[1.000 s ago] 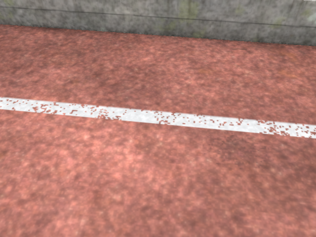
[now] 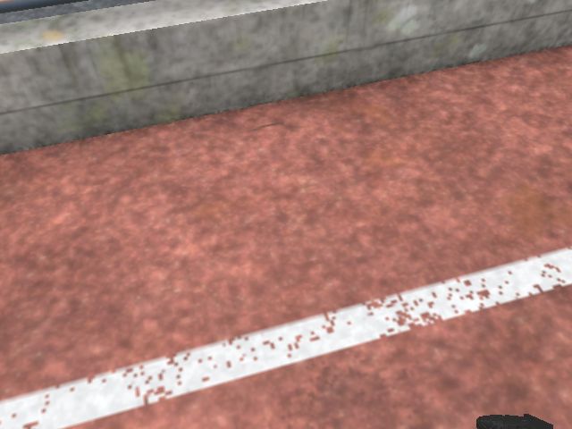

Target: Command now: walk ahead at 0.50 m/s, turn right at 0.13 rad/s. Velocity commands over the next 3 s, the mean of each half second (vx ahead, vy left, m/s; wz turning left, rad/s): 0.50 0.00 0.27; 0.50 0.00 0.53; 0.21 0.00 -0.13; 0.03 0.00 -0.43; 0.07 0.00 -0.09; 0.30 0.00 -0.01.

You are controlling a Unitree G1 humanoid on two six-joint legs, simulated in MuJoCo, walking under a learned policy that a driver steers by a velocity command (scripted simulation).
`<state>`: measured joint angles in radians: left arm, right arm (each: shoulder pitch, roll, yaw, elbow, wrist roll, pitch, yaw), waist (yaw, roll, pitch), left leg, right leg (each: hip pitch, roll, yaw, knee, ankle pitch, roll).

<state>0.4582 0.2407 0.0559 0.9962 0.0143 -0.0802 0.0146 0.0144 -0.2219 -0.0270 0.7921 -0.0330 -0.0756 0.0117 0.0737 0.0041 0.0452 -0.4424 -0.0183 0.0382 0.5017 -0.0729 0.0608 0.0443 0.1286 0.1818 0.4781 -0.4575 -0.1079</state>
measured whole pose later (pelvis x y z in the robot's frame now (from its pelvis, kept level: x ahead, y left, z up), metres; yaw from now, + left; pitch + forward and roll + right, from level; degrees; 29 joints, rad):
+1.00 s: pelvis +0.46 +0.07 +0.01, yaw +29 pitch +2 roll -1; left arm 0.43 0.23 0.04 0.90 0.02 -0.08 0.01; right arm 0.03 -0.24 -0.04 0.69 -0.04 0.01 0.07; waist 0.08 0.03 0.04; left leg -0.55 0.03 0.08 0.65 -0.17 0.10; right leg 0.08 -0.02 -0.27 0.27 -0.37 0.02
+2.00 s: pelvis +0.59 +0.15 +0.02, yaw +8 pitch +1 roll +0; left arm 0.21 0.26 0.06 0.76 0.03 0.04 0.00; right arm 0.22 -0.25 -0.05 0.79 -0.01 0.06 -0.03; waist 0.02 0.00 0.04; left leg -0.35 0.00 -0.02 0.74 -0.42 -0.01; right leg -0.29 0.10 0.08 0.44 -0.15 -0.07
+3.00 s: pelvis +0.76 +0.22 +0.01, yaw +6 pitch +0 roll -1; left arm 0.38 0.21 0.02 1.06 0.00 -0.06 0.02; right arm 0.08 -0.22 -0.03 0.85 -0.01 -0.06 0.00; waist 0.06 -0.01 0.08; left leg -0.39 -0.02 0.08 0.54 -0.15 0.08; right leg -0.15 0.05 0.06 0.94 -0.50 -0.04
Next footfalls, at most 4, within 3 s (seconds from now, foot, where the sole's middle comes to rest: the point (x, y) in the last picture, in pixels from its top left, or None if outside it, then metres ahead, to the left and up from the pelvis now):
0.50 right None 0.41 -0.07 -0.76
1.04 left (220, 376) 0.56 0.23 -0.76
1.58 right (282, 333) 0.68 0.09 -0.76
2.06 left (204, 359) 0.60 0.27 -0.76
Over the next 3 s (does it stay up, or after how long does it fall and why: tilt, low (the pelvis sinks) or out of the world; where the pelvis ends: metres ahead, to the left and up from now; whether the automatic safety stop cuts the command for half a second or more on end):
stays up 0.76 0.22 0.01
